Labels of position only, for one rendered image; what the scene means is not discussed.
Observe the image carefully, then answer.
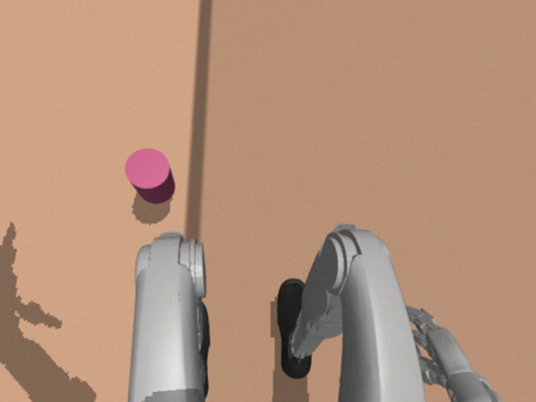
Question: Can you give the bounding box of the right robot arm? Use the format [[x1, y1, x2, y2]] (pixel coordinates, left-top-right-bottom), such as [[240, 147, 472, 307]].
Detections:
[[446, 372, 502, 402]]

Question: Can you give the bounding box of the right robot hand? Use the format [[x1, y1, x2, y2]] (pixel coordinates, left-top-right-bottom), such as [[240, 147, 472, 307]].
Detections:
[[406, 306, 475, 389]]

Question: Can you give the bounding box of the right robot foot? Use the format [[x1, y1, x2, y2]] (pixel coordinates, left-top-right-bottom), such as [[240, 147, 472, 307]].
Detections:
[[277, 279, 312, 379]]

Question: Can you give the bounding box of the can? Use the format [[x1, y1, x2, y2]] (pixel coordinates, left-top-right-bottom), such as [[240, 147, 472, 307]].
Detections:
[[125, 148, 175, 204]]

